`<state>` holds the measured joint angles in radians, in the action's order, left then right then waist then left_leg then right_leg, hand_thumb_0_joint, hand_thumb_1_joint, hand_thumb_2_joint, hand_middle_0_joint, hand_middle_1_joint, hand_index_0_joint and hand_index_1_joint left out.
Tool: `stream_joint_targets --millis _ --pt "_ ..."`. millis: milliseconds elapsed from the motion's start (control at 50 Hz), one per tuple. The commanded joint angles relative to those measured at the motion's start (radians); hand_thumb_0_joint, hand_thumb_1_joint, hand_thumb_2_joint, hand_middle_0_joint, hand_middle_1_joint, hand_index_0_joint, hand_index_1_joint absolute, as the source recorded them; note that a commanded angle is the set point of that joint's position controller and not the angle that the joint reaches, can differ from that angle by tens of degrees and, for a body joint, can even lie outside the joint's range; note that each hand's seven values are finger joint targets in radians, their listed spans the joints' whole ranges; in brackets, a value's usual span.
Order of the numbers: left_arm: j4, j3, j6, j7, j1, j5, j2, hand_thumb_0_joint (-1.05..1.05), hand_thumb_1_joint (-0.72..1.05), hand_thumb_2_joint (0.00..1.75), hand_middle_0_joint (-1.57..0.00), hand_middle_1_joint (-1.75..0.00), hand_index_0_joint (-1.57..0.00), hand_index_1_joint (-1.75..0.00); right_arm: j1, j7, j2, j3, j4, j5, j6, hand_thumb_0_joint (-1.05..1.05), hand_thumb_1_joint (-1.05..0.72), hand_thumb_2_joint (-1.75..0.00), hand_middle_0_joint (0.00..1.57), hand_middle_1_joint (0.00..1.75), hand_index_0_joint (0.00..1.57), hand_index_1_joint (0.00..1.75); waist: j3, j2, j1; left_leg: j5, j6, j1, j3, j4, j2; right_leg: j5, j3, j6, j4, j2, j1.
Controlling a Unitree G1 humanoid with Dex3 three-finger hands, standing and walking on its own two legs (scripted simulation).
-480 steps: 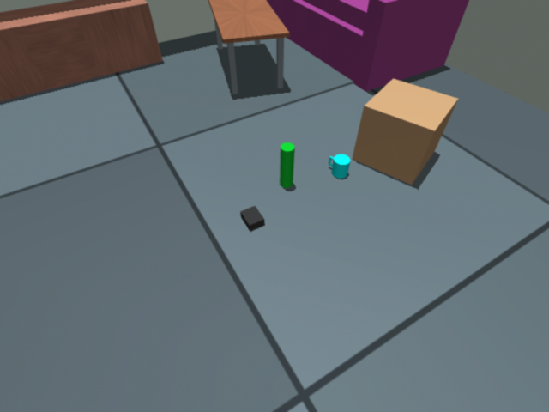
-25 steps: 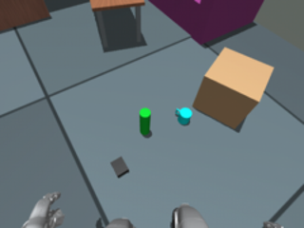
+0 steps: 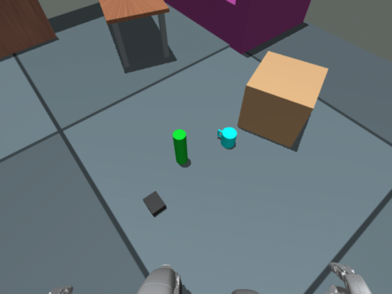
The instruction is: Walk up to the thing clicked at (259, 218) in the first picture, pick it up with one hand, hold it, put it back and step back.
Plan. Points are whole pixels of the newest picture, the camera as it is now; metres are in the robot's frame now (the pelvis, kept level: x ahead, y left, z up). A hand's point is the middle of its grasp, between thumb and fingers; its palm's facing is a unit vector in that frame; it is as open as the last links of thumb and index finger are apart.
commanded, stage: walk up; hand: left
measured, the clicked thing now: (154, 203) +0.56 +0.25 -0.73
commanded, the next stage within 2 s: stand in 1.44 s
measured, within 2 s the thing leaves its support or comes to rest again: neither
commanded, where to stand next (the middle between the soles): +0.24 +0.01 m, yaw +4 degrees
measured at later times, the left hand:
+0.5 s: hand out of the picture -0.05 +0.24 -0.14, palm faces +0.03 -0.94 -0.34, open 7.3 cm
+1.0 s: hand out of the picture -0.08 +0.23 -0.13, palm faces +0.06 -0.93 -0.35, open 7.3 cm
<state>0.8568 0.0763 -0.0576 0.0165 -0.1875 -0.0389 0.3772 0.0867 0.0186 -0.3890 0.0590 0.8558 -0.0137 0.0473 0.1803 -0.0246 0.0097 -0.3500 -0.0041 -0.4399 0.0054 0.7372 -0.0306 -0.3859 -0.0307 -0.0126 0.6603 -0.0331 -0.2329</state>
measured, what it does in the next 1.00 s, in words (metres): walks backwards: left foot, then right foot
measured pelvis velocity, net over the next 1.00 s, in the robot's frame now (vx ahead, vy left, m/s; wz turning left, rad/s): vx -0.14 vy -0.04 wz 0.06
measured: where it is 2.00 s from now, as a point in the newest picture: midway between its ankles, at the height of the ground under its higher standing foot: outside the picture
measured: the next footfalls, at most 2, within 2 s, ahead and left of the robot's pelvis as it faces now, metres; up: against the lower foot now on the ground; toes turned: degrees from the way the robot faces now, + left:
left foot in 0.26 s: -0.08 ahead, +0.09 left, +0.00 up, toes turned +0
right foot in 0.54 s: -0.12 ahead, -0.18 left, +0.00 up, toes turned +5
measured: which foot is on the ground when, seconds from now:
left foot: up 0.00-0.24, down 0.26-1.00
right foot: down 0.00-0.28, up 0.30-0.52, down 0.54-1.00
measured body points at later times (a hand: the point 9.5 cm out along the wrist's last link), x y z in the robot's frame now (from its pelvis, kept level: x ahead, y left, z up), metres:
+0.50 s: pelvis -0.13 -0.03 +0.01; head -0.09 +0.00 +0.46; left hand -0.05 +0.29 -0.12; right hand -0.01 -0.34 -0.09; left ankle -0.09 +0.10 -0.72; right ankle -0.15 -0.18 -0.69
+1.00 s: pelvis -0.14 -0.04 +0.02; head -0.13 -0.03 +0.47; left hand -0.08 +0.28 -0.11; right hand -0.05 -0.33 -0.11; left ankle -0.12 +0.09 -0.72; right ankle -0.16 -0.18 -0.72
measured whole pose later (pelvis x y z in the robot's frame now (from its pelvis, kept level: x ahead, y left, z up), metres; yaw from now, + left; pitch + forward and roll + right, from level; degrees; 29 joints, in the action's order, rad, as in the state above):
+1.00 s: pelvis -0.14 -0.04 +0.02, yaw +3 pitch -2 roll -1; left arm 1.01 0.04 0.02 0.01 -0.17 -0.01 0.38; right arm 0.19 -0.02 -0.31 0.02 1.01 -0.02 -0.01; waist 0.05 0.01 0.01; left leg -0.24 0.02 -0.25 -0.07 0.52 0.00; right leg -0.31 -0.03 0.02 0.49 0.01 -0.14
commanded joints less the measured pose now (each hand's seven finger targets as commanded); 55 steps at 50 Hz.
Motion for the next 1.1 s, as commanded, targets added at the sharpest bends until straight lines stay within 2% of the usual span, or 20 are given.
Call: stream_joint_targets --millis 0,60,140,200,220,240,260,280,340,440,500,520,540,560,620,720,760,800,900,1080 --pt "-0.145 0.068 0.03 -0.024 0.08 0.006 0.254 0.0 0.9 0.9 -0.2 -0.3 -0.2 -0.3 0.051 0.027 -0.202 0.05 -0.065 0.009 -0.014 0.0 -0.9 -0.9 0.2 0.3 0.2 0.3 -0.113 0.146 -0.007 -0.206 0.011 0.018 -0.178 0.448 0.133 0.443 -0.321 -0.25 -0.297 0.328 -0.167" --pt "-0.173 0.07 0.023 -0.035 0.109 -0.005 0.221 0.0 0.9 0.9 -0.2 -0.3 -0.2 -0.3 0.113 0.031 -0.198 0.039 -0.053 0.019 -0.033 0.0 -0.9 -0.9 0.2 0.3 0.2 0.3 -0.168 0.177 -0.013 -0.149 0.024 -0.004 -0.12 0.433 0.143 0.577 -0.162 -0.199 -0.198 0.244 -0.03" --pt "-0.186 0.068 0.012 -0.042 0.032 -0.014 0.21 0.0 0.9 0.9 -0.2 -0.3 -0.2 -0.3 0.112 0.033 -0.174 0.032 -0.078 0.001 -0.049 0.0 -0.9 -0.9 0.2 0.3 0.2 0.3 -0.205 0.232 0.033 -0.191 0.017 -0.017 -0.048 0.074 0.069 0.667 -0.175 -0.195 -0.117 0.267 0.186" --pt "-0.183 0.06 -0.002 -0.029 0.022 0.006 0.219 0.0 0.9 0.9 -0.2 -0.3 -0.2 -0.3 0.167 0.028 -0.163 0.039 -0.05 -0.012 -0.063 0.0 -0.9 -0.9 0.2 0.3 0.2 0.3 -0.242 0.179 0.004 0.082 -0.001 0.151 0.029 -0.315 0.075 0.55 -0.139 -0.145 0.01 0.22 0.159" --pt "-0.188 0.05 -0.007 -0.026 0.02 0.01 0.202 0.0 0.9 0.9 -0.2 -0.3 -0.2 -0.3 0.173 0.028 -0.184 0.048 -0.045 -0.019 -0.069 0.0 -0.9 -0.9 0.2 0.3 0.2 0.3 -0.241 0.134 0.004 0.2 -0.021 0.245 -0.045 -0.372 0.031 0.408 -0.127 -0.1 0.034 0.191 0.048" --pt "-0.193 0.039 -0.009 -0.021 -0.002 0.013 0.161 0.0 0.9 0.9 -0.2 -0.3 -0.2 -0.3 0.162 0.028 -0.264 0.068 -0.051 -0.034 -0.073 0.0 -0.9 -0.9 0.2 0.3 0.2 0.3 -0.236 -0.052 0.018 0.243 -0.095 0.342 -0.338 -0.386 -0.166 0.127 -0.079 -0.042 0.14 0.089 -0.172" --pt "-0.201 0.053 -0.009 -0.03 0.055 0.019 0.186 0.0 0.9 0.9 -0.2 -0.3 -0.2 -0.3 0.12 0.019 -0.369 0.084 -0.076 -0.029 -0.07 0.0 -0.9 -0.9 0.2 0.3 0.2 0.3 -0.212 -0.191 -0.021 0.308 -0.268 0.17 -0.549 -0.427 -0.391 -0.233 -0.036 -0.001 0.331 -0.005 -0.185" --pt "-0.19 0.068 -0.013 -0.035 0.096 0.004 0.215 0.0 0.9 0.9 -0.2 -0.3 -0.2 -0.3 0.11 0.022 -0.369 0.093 -0.082 -0.031 -0.076 0.0 -0.9 -0.9 0.2 0.3 0.2 0.3 -0.177 -0.125 -0.042 0.319 -0.319 0.08 -0.598 -0.431 -0.419 -0.263 -0.147 0.001 0.491 -0.01 -0.158" --pt "-0.126 0.069 -0.01 -0.026 0.006 0.028 0.2 0.0 0.9 0.9 -0.2 -0.3 -0.2 -0.3 0.036 0.036 -0.267 0.06 -0.081 -0.026 -0.088 0.0 -0.9 -0.9 0.2 0.3 0.2 0.3 -0.168 -0.068 0.036 0.399 -0.211 0.153 -0.279 -0.342 -0.249 -0.117 -0.181 -0.011 0.586 -0.03 -0.206" --pt "-0.099 0.049 0.034 0.006 0.018 0.014 0.182 0.0 0.9 0.9 -0.2 -0.3 -0.2 -0.3 0.089 0.011 -0.243 0.063 -0.076 -0.04 -0.081 0.0 -0.9 -0.9 0.2 0.3 0.2 0.3 -0.191 -0.159 -0.042 -0.078 -0.189 0.247 -0.215 -0.351 -0.17 -0.153 -0.022 0.027 0.079 0.017 -0.111" --pt "-0.001 0.055 0.069 -0.012 -0.098 0.012 0.167 0.0 0.9 0.9 -0.2 -0.3 -0.2 -0.3 0.077 -0.005 -0.249 0.057 -0.07 -0.031 -0.054 0.0 -0.9 -0.9 0.2 0.3 0.2 0.3 -0.18 -0.148 0.022 -0.023 -0.14 0.123 -0.136 -0.209 -0.128 0.036 0.048 -0.011 -0.314 -0.017 0.127" --pt "0.014 0.068 0.082 -0.02 -0.117 -0.001 0.214 0.0 0.9 0.9 -0.2 -0.3 -0.2 -0.3 0.088 -0.006 -0.187 0.04 -0.077 -0.022 -0.051 0.0 -0.9 -0.9 0.2 0.3 0.2 0.3 -0.18 -0.027 0.027 -0.03 -0.085 -0.004 -0.105 -0.084 -0.086 0.026 -0.103 -0.033 -0.315 0.044 0.216" --pt "-0.005 0.081 0.095 -0.024 -0.103 -0.013 0.274 0.0 0.9 0.9 -0.2 -0.3 -0.2 -0.3 0.094 -0.012 -0.121 0.015 -0.099 -0.009 -0.052 0.0 -0.9 -0.9 0.2 0.3 0.2 0.3 -0.165 0.178 0.019 -0.156 -0.008 -0.165 -0.048 0.039 0.029 -0.106 -0.45 -0.099 -0.392 0.251 0.218" --pt "-0.031 0.086 0.094 -0.023 -0.022 -0.008 0.349 0.0 0.9 0.9 -0.2 -0.3 -0.2 -0.3 0.043 0.0 -0.178 0.035 -0.089 -0.01 -0.05 0.0 -0.9 -0.9 0.2 0.3 0.2 0.3 -0.126 0.166 0.04 -0.244 0.004 -0.026 -0.131 0.132 0.02 -0.198 -0.568 -0.232 -0.41 0.407 -0.071" --pt "-0.031 0.056 0.11 -0.027 0.064 0.001 0.252 0.0 0.9 0.9 -0.2 -0.3 -0.2 -0.3 0.069 -0.01 -0.179 0.037 -0.036 0.01 -0.065 0.0 -0.9 -0.9 0.2 0.3 0.2 0.3 -0.071 0.12 -0.006 -0.112 0.006 0.02 -0.127 0.095 0.02 0.035 -0.32 -0.171 -0.339 0.281 -0.059" --pt "-0.012 0.042 0.094 -0.017 0.074 0.013 0.247 0.0 0.9 0.9 -0.2 -0.3 -0.2 -0.3 0.121 -0.022 -0.154 0.033 0.017 -0.007 -0.081 0.0 -0.9 -0.9 0.2 0.3 0.2 0.3 -0.117 0.193 -0.021 0.021 -0.008 0.24 -0.024 -0.261 0.055 0.14 -0.173 -0.106 -0.244 0.213 -0.065" --pt "0.004 0.013 0.085 -0.015 0.066 0.029 0.179 0.0 0.9 0.9 -0.2 -0.3 -0.2 -0.3 0.102 -0.015 -0.201 0.047 0.026 -0.014 -0.091 0.0 -0.9 -0.9 0.2 0.3 0.2 0.3 -0.131 0.038 -0.018 0.043 -0.055 0.303 -0.265 -0.361 -0.078 0.064 -0.094 -0.031 -0.166 0.117 -0.149" --pt "0.034 0.017 0.082 -0.018 0.03 0.039 0.184 0.0 0.9 0.9 -0.2 -0.3 -0.2 -0.3 0.061 -0.023 -0.24 0.042 0.024 -0.014 -0.092 0.0 -0.9 -0.9 0.2 0.3 0.2 0.3 -0.147 -0.048 0.022 -0.183 -0.139 0.152 -0.388 -0.456 -0.188 -0.093 -0.01 -0.019 -0.089 0.054 -0.011" --pt "0.096 0.021 0.105 -0.019 0.023 0.028 0.215 0.0 0.9 0.9 -0.2 -0.3 -0.2 -0.3 0.021 -0.024 -0.178 0.02 0.055 -0.003 -0.087 0.0 -0.9 -0.9 0.2 0.3 0.2 0.3 -0.126 -0.036 0.016 -0.016 -0.028 0.097 -0.194 -0.351 -0.045 0.027 -0.12 -0.053 -0.306 0.12 0.097" --pt "0.122 0.008 0.105 -0.026 0.092 0.034 0.206 0.0 0.9 0.9 -0.2 -0.3 -0.2 -0.3 0.016 -0.016 -0.154 0.012 0.11 0.003 -0.096 0.0 -0.9 -0.9 0.2 0.3 0.2 0.3 -0.239 0.017 0.001 0.425 -0.035 0.253 -0.14 -0.294 -0.057 0.368 -0.057 -0.028 -0.264 0.136 0.166"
